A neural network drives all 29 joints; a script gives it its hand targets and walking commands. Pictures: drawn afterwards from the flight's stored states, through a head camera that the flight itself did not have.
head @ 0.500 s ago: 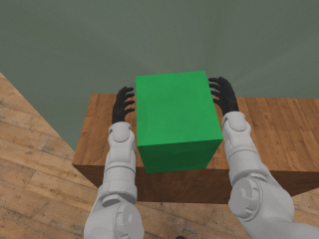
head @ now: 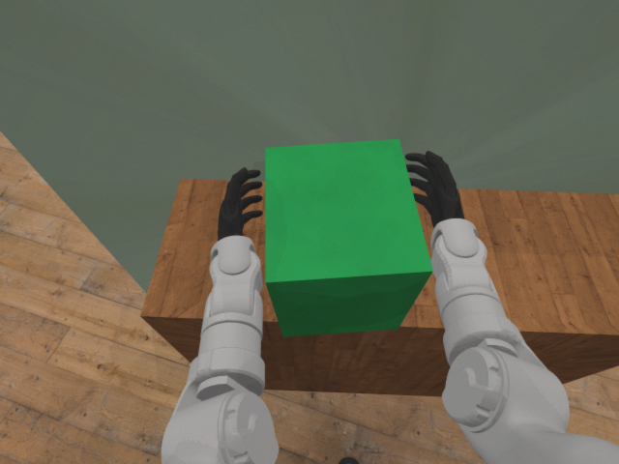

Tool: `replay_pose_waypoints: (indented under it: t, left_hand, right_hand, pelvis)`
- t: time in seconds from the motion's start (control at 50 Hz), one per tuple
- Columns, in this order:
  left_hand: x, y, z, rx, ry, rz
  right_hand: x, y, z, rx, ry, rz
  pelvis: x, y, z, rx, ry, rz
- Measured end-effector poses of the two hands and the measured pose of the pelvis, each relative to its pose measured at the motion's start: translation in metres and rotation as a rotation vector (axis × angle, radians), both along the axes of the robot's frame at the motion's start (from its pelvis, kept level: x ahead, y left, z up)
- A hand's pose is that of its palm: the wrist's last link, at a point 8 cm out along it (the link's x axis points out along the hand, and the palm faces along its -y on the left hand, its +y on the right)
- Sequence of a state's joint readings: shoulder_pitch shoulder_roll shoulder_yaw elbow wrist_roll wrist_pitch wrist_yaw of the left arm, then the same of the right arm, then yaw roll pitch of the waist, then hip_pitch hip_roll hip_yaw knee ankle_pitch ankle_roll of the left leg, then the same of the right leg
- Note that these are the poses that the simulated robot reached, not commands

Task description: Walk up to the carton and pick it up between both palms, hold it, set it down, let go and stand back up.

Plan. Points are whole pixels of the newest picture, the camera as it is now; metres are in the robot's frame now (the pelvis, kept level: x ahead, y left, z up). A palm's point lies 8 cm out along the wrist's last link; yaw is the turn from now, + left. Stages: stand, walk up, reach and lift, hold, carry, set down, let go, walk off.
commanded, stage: reach and lift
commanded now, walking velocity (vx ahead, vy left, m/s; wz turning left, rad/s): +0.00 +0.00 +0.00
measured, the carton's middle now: (336, 245) +0.41 +0.00 -0.02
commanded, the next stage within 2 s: none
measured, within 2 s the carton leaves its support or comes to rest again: leaves its support in 0.04 s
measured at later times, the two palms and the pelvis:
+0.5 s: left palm (230, 232) +0.38 +0.14 +0.05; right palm (442, 215) +0.41 -0.13 +0.06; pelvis +0.00 +0.00 +0.00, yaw +0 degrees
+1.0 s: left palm (217, 225) +0.37 +0.15 +0.09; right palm (445, 219) +0.39 -0.13 +0.09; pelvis -0.01 +0.01 +0.00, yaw +2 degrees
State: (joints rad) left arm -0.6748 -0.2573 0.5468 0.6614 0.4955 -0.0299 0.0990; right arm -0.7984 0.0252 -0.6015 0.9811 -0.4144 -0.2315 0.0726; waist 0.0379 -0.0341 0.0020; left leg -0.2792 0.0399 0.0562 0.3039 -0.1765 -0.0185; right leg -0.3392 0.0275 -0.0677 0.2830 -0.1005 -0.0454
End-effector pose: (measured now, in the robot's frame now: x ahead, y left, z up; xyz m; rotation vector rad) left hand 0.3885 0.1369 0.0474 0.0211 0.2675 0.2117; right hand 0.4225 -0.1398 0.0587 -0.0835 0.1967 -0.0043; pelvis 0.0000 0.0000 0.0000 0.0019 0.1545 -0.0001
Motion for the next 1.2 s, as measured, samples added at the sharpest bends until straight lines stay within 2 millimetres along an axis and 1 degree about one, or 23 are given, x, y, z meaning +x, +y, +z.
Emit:
replay_pose_waypoints:
  t: [0.4,0.64,0.76,1.04,1.2]
  left_hand:
    - [-0.002,0.003,0.001,0.006,-0.007,-0.015]
    - [-0.011,0.009,0.001,0.010,0.004,-0.024]
    - [-0.016,0.012,0.014,0.021,-0.015,-0.024]
    - [-0.020,0.013,0.042,0.006,-0.029,-0.042]
    - [-0.028,0.022,0.044,0.015,-0.020,-0.051]
  right_hand:
    - [-0.005,0.003,0.004,-0.006,-0.019,-0.017]
    - [-0.018,0.010,0.001,-0.003,-0.011,-0.032]
    - [-0.026,0.012,0.005,0.033,-0.029,-0.044]
    - [-0.035,0.013,0.032,0.036,-0.041,-0.069]
    - [-0.045,0.022,0.035,0.020,-0.036,-0.070]
  pelvis:
    - [-0.003,0.002,0.000,-0.003,-0.010,0.002]
    - [-0.008,0.005,0.001,-0.005,-0.027,0.008]
    - [-0.009,0.006,0.001,-0.008,-0.045,0.019]
    - [-0.013,0.007,0.003,-0.006,-0.134,0.029]
    - [-0.018,0.013,0.002,-0.009,-0.163,0.032]
